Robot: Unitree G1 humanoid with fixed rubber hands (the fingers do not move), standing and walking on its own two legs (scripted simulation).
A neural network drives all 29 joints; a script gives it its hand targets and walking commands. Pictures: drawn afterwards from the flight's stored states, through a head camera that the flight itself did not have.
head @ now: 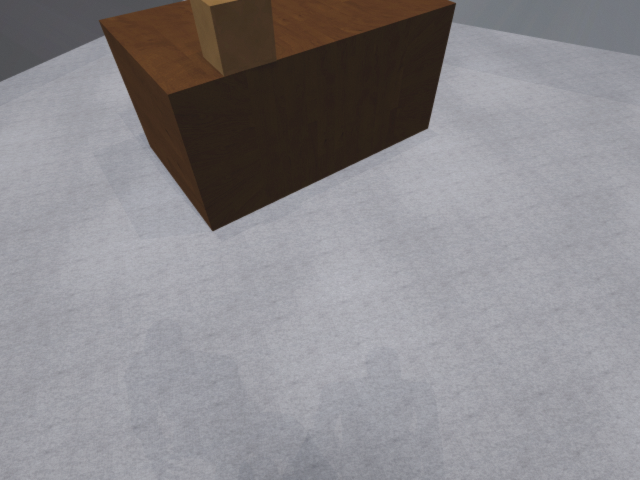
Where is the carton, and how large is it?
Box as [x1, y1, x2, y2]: [190, 0, 276, 75]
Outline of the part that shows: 190,0 203,56 223,75 276,60 270,0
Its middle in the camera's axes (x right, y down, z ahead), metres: -0.29 -0.72 +1.31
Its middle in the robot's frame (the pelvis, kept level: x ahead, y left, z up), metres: +1.46 +0.31 -0.03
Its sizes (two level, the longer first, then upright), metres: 0.202 0.183 0.211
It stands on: a pedestal, 0.64 m high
